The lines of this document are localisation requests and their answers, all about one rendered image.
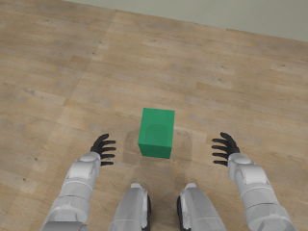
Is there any left robot shin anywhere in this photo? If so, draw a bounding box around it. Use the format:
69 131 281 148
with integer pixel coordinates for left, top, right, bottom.
131 183 147 227

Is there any robot left hand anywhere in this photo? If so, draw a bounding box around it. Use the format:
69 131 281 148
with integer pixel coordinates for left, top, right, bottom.
90 134 116 167

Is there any robot right hand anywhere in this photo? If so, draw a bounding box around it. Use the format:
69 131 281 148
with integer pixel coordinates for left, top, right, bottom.
211 132 241 167

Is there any robot right forearm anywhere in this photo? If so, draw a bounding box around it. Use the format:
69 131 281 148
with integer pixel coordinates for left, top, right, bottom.
227 152 297 231

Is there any robot left foot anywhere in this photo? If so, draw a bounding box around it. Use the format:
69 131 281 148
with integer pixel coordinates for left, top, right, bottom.
141 196 151 231

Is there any carton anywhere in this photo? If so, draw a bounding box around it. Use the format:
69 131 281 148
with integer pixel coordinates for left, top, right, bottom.
138 108 175 159

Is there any robot left upper arm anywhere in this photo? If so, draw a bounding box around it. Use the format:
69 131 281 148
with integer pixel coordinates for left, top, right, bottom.
41 221 89 231

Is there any robot left forearm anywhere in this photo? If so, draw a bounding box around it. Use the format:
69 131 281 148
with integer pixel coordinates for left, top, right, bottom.
39 151 101 231

